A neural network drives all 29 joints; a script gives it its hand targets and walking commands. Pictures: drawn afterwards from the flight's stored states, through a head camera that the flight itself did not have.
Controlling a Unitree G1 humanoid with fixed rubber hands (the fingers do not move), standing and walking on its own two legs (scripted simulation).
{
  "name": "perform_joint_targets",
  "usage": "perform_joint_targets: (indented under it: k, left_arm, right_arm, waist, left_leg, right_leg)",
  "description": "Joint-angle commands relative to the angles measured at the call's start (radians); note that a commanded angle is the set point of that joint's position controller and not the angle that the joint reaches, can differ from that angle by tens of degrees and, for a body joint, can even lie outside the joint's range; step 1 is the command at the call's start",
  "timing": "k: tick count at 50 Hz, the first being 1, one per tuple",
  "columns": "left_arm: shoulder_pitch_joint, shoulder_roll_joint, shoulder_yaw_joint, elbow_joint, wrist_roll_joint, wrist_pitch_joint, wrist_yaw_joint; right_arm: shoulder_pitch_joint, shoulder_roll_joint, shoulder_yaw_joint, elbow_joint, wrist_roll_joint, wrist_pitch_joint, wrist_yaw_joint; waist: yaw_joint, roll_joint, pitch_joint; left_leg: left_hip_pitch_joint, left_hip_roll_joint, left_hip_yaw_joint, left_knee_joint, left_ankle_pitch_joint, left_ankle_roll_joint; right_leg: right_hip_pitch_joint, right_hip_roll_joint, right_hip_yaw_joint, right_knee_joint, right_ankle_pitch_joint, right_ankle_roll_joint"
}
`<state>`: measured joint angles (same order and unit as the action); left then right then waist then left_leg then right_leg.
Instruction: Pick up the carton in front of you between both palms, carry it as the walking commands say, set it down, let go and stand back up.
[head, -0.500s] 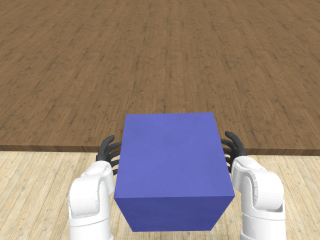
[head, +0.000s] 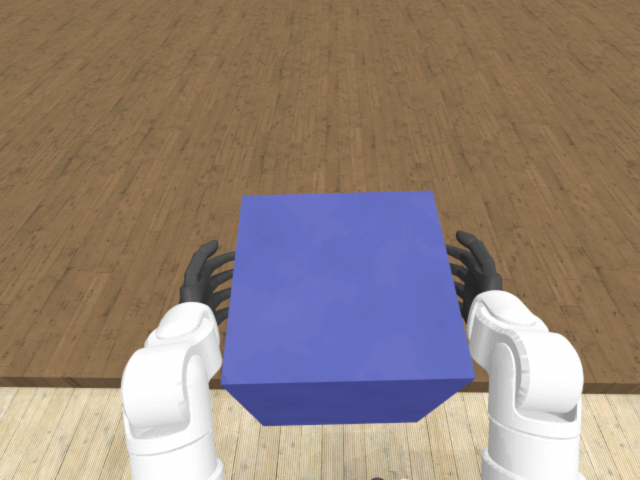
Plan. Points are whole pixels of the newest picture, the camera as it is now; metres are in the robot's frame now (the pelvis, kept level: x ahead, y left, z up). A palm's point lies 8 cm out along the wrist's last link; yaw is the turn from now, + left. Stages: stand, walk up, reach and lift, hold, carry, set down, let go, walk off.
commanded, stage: carry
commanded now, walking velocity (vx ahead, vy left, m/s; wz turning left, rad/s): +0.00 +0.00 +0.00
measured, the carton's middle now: (338, 321) +0.30 +0.00 +0.06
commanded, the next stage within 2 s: none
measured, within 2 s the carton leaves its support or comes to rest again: neither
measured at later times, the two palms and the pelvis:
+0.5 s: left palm (236, 129) +0.56 +0.14 +0.16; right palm (436, 119) +0.56 -0.16 +0.17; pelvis +0.17 +0.00 +0.01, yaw -2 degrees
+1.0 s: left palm (250, 131) +0.61 +0.13 +0.13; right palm (431, 131) +0.61 -0.17 +0.12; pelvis +0.24 +0.00 +0.02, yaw -1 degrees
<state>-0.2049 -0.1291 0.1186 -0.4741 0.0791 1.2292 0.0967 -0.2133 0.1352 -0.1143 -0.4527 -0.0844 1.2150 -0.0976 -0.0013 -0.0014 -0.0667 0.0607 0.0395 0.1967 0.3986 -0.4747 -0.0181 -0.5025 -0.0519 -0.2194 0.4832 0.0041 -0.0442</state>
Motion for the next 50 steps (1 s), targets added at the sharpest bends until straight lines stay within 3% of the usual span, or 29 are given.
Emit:
perform_joint_targets:
  k: [1, 2, 3, 4, 5, 6, 8, 10, 13, 16, 17, 18, 19, 20, 26, 34, 38, 40, 42, 43, 45, 46, 47, 48, 49, 50]
  left_arm:
    - [-0.633, -0.607, -0.679, -0.004, -0.400, 0.037, -0.215]
    - [-0.674, -0.565, -0.650, 0.039, -0.402, 0.046, -0.211]
    - [-0.707, -0.583, -0.648, 0.056, -0.427, 0.058, -0.206]
    - [-0.772, -0.613, -0.641, 0.069, -0.444, 0.063, -0.203]
    - [-0.835, -0.659, -0.636, 0.083, -0.459, 0.070, -0.204]
    - [-0.902, -0.696, -0.631, 0.096, -0.469, 0.072, -0.205]
    - [-1.011, -0.743, -0.619, 0.126, -0.481, 0.074, -0.207]
    - [-1.099, -0.761, -0.605, 0.161, -0.486, 0.079, -0.208]
    - [-1.188, -0.765, -0.576, 0.243, -0.480, 0.088, -0.207]
    - [-1.278, -0.777, -0.545, 0.333, -0.468, 0.093, -0.206]
    - [-1.302, -0.782, -0.532, 0.366, -0.461, 0.093, -0.203]
    - [-1.330, -0.794, -0.523, 0.386, -0.460, 0.097, -0.201]
    - [-1.369, -0.814, -0.516, 0.395, -0.461, 0.101, -0.200]
    - [-1.393, -0.835, -0.510, 0.408, -0.463, 0.104, -0.198]
    - [-1.386, -0.936, -0.455, 0.455, -0.445, 0.104, -0.186]
    - [-1.267, -1.004, -0.510, 0.461, -0.397, 0.042, -0.194]
    - [-1.239, -0.998, -0.560, 0.407, -0.407, -0.003, -0.192]
    - [-1.216, -0.980, -0.578, 0.374, -0.411, -0.017, -0.187]
    - [-1.189, -0.959, -0.592, 0.341, -0.411, -0.026, -0.181]
    - [-1.173, -0.948, -0.598, 0.330, -0.409, -0.028, -0.178]
    - [-1.138, -0.936, -0.605, 0.318, -0.400, -0.030, -0.175]
    - [-1.121, -0.928, -0.605, 0.324, -0.396, -0.030, -0.176]
    - [-1.100, -0.918, -0.602, 0.333, -0.391, -0.030, -0.179]
    - [-1.084, -0.911, -0.599, 0.343, -0.391, -0.030, -0.183]
    - [-1.090, -0.906, -0.598, 0.345, -0.393, -0.033, -0.190]
    - [-1.081, -0.893, -0.593, 0.363, -0.392, -0.032, -0.197]
  right_arm:
    - [-0.639, 0.598, 0.687, -0.024, 0.393, 0.047, 0.209]
    - [-0.695, 0.616, 0.683, -0.008, 0.412, 0.067, 0.200]
    - [-0.740, 0.615, 0.662, 0.029, 0.419, 0.079, 0.194]
    - [-0.821, 0.637, 0.644, 0.040, 0.432, 0.083, 0.190]
    - [-0.878, 0.665, 0.637, 0.062, 0.445, 0.090, 0.187]
    - [-0.927, 0.690, 0.629, 0.089, 0.453, 0.094, 0.185]
    - [-1.022, 0.738, 0.623, 0.135, 0.460, 0.098, 0.179]
    - [-1.091, 0.775, 0.609, 0.188, 0.459, 0.098, 0.173]
    - [-1.181, 0.796, 0.579, 0.271, 0.454, 0.101, 0.167]
    - [-1.269, 0.813, 0.542, 0.355, 0.453, 0.108, 0.170]
    - [-1.295, 0.819, 0.525, 0.382, 0.456, 0.112, 0.175]
    - [-1.322, 0.818, 0.508, 0.412, 0.449, 0.110, 0.179]
    - [-1.334, 0.831, 0.491, 0.434, 0.443, 0.108, 0.181]
    - [-1.336, 0.846, 0.472, 0.451, 0.442, 0.110, 0.184]
    - [-1.347, 0.908, 0.411, 0.463, 0.412, 0.117, 0.183]
    - [-1.271, 1.006, 0.510, 0.434, 0.415, 0.057, 0.200]
    - [-1.263, 1.020, 0.579, 0.372, 0.443, 0.007, 0.198]
    - [-1.245, 1.011, 0.600, 0.341, 0.450, -0.008, 0.194]
    - [-1.221, 0.994, 0.615, 0.318, 0.455, -0.015, 0.192]
    - [-1.200, 0.985, 0.619, 0.314, 0.456, -0.017, 0.191]
    - [-1.161, 0.969, 0.633, 0.310, 0.458, -0.018, 0.190]
    - [-1.138, 0.960, 0.638, 0.311, 0.455, -0.018, 0.190]
    - [-1.125, 0.958, 0.645, 0.316, 0.454, -0.020, 0.190]
    - [-1.116, 0.956, 0.653, 0.322, 0.453, -0.025, 0.191]
    - [-1.118, 0.956, 0.662, 0.323, 0.456, -0.030, 0.192]
    - [-1.133, 0.965, 0.666, 0.324, 0.462, -0.032, 0.192]
  waist:
    - [0.051, -0.093, -0.351]
    - [0.070, -0.271, -0.433]
    - [0.053, -0.251, -0.436]
    - [0.047, -0.218, -0.427]
    - [0.038, -0.121, -0.413]
    - [0.031, -0.078, -0.406]
    - [0.027, -0.089, -0.424]
    - [0.032, -0.100, -0.446]
    - [0.035, -0.139, -0.464]
    - [0.014, -0.118, -0.458]
    - [0.005, -0.091, -0.461]
    - [0.010, -0.004, -0.504]
    - [0.006, 0.067, -0.503]
    - [0.009, 0.111, -0.499]
    - [0.005, 0.033, -0.527]
    - [-0.013, 0.039, -0.506]
    - [-0.004, -0.030, -0.514]
    - [0.000, -0.052, -0.522]
    - [-0.007, -0.012, -0.533]
    - [-0.020, 0.041, -0.537]
    - [-0.048, 0.202, -0.530]
    - [-0.052, 0.208, -0.525]
    - [-0.047, 0.178, -0.529]
    - [-0.030, 0.137, -0.538]
    - [-0.012, 0.036, -0.538]
    - [0.011, -0.135, -0.545]
  left_leg:
    - [-0.334, 0.044, 0.031, 0.556, 0.372, 0.006]
    - [-0.573, -0.087, -0.050, 0.816, -0.084, -0.011]
    - [-0.622, -0.058, -0.166, 0.923, -0.103, 0.019]
    - [-0.637, -0.024, -0.198, 0.919, -0.072, 0.046]
    - [-0.624, 0.013, -0.218, 0.851, -0.018, 0.055]
    - [-0.592, 0.042, -0.226, 0.746, 0.025, 0.055]
    - [-0.508, 0.027, -0.181, 0.545, 0.041, 0.047]
    - [-0.459, -0.003, -0.153, 0.402, 0.031, 0.039]
    - [-0.419, -0.026, -0.117, 0.265, 0.157, 0.042]
    - [-0.291, -0.011, -0.107, 0.042, 0.448, 0.058]
    - [-0.211, 0.057, -0.164, 0.029, 0.579, 0.078]
    - [-0.129, 0.156, -0.245, 0.151, 0.905, 0.128]
    - [-0.130, 0.177, -0.260, 0.184, 1.037, 0.152]
    - [-0.128, 0.171, -0.255, 0.188, 1.068, 0.146]
    - [-0.182, 0.114, -0.199, 0.241, 0.980, 0.113]
    - [-0.123, 0.090, -0.189, 0.219, 1.069, 0.104]
    - [-0.244, 0.030, -0.134, 0.167, 0.825, 0.071]
    - [-0.244, 0.008, -0.117, 0.115, 0.779, 0.062]
    - [-0.113, 0.021, -0.133, 0.105, 0.968, 0.074]
    - [0.015, 0.048, -0.163, 0.125, 1.160, 0.095]
    - [0.318, 0.155, -0.287, 0.199, 1.592, 0.174]
    - [0.394, 0.181, -0.305, 0.221, 1.637, 0.197]
    - [0.363, 0.177, -0.281, 0.242, 1.580, 0.190]
    - [0.230, 0.149, -0.227, 0.259, 1.425, 0.159]
    - [0.006, 0.092, -0.163, 0.295, 1.114, 0.113]
    - [-0.335, 0.020, -0.097, 0.367, 0.634, 0.067]
  right_leg:
    - [0.638, -0.212, 0.251, 0.015, 0.373, -0.043]
    - [0.806, -0.374, 0.563, -0.052, 0.444, -0.213]
    - [0.749, -0.368, 0.568, -0.099, 0.403, -0.232]
    - [0.696, -0.331, 0.482, -0.095, 0.421, -0.215]
    - [0.635, -0.303, 0.402, -0.096, 0.426, -0.186]
    - [0.578, -0.281, 0.330, -0.110, 0.407, -0.163]
    - [0.524, -0.236, 0.231, -0.115, 0.397, -0.142]
    - [0.522, -0.224, 0.188, -0.095, 0.439, -0.154]
    - [0.537, -0.201, 0.135, -0.024, 0.517, -0.153]
    - [0.476, -0.147, 0.098, 0.071, 0.412, -0.100]
    - [0.408, -0.135, 0.115, 0.093, 0.261, -0.067]
    - [0.348, -0.086, 0.120, 0.112, 0.117, -0.030]
    - [0.347, -0.060, 0.132, 0.108, 0.028, -0.012]
    - [0.352, -0.056, 0.129, 0.116, 0.021, 0.001]
    - [0.422, -0.083, 0.145, 0.153, 0.350, 0.000]
    - [0.410, -0.028, 0.109, 0.073, 0.294, 0.024]
    - [0.570, -0.065, 0.129, 0.113, 0.581, -0.002]
    - [0.596, -0.079, 0.134, 0.147, 0.656, -0.014]
    - [0.486, -0.051, 0.110, 0.171, 0.520, 0.000]
    - [0.360, -0.016, 0.086, 0.168, 0.336, 0.015]
    - [0.032, 0.058, 0.072, 0.112, -0.298, 0.032]
    - [-0.041, 0.062, 0.095, 0.049, -0.367, 0.038]
    - [0.012, 0.054, 0.102, -0.048, -0.279, 0.041]
    - [0.181, 0.037, 0.105, -0.171, -0.080, 0.039]
    - [0.413, -0.006, 0.125, -0.146, 0.307, 0.031]
    - [0.741, -0.095, 0.185, 0.007, 0.903, -0.009]
